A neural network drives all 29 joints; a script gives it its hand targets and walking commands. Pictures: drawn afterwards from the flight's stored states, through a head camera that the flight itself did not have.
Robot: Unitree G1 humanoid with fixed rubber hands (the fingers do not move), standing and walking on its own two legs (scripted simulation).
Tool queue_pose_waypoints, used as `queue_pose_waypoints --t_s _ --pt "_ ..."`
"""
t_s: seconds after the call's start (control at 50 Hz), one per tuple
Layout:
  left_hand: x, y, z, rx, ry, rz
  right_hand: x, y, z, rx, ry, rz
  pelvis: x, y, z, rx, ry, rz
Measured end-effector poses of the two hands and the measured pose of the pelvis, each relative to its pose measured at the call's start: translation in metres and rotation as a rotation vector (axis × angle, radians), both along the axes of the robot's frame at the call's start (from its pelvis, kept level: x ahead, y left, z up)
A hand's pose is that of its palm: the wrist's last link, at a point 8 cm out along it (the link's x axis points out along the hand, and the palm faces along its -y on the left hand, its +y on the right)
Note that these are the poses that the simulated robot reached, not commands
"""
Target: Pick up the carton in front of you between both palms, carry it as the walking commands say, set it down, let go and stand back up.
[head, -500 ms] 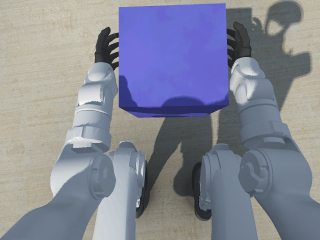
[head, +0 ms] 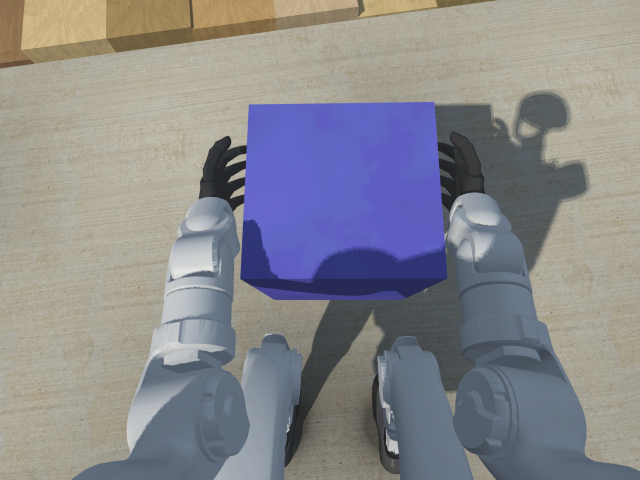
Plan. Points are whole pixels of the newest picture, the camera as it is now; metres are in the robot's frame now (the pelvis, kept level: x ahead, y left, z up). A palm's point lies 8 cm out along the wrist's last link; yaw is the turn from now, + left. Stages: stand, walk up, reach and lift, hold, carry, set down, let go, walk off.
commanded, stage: reach and lift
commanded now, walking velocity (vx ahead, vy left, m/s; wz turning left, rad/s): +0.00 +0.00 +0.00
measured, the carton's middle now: (339, 219) +0.46 +0.01 -0.11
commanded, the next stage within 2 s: none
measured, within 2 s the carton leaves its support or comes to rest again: neither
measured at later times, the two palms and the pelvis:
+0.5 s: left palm (158, 174) +0.41 +0.15 +0.12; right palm (543, 172) +0.42 -0.15 +0.12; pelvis +0.05 +0.00 +0.14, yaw +0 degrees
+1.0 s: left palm out of the picture +0.37 +0.15 +0.26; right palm out of the picture +0.38 -0.15 +0.26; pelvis +0.08 +0.00 +0.24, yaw +0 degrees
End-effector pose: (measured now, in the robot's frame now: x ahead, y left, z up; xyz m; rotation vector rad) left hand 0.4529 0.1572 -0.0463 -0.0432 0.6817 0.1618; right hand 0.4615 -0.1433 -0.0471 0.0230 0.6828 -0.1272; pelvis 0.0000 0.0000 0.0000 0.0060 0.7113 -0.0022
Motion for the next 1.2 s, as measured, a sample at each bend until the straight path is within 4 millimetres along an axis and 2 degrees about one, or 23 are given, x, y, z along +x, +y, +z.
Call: queue_pose_waypoints --t_s 0.5,0.76,0.88,1.0,1.08,1.2 --pt "-0.043 -0.003 0.163 -0.005 0.006 -0.006 -0.046 -0.003 0.162 0.005 0.006 -0.012 0.046 0.000 0.142 -0.002 -0.276 0.001" --pt "-0.064 -0.004 0.242 -0.002 -0.002 -0.015 -0.068 -0.005 0.242 -0.001 -0.002 -0.013 0.071 -0.001 0.206 -0.002 -0.492 0.001" --pt "-0.072 -0.004 0.277 0.002 -0.019 -0.022 -0.078 -0.005 0.277 -0.003 -0.019 -0.013 0.078 0.000 0.227 -0.003 -0.602 0.004" --pt "-0.080 -0.005 0.307 0.017 -0.034 -0.037 -0.086 -0.006 0.307 -0.017 -0.035 -0.003 0.079 0.001 0.239 -0.004 -0.709 0.004" --pt "-0.083 -0.006 0.315 0.021 -0.020 -0.047 -0.090 -0.006 0.315 -0.024 -0.021 0.000 0.076 0.001 0.241 -0.004 -0.756 0.002" --pt "-0.087 -0.005 0.314 0.019 -0.001 -0.046 -0.094 -0.006 0.314 -0.023 -0.001 -0.001 0.068 0.002 0.241 -0.004 -0.787 0.001"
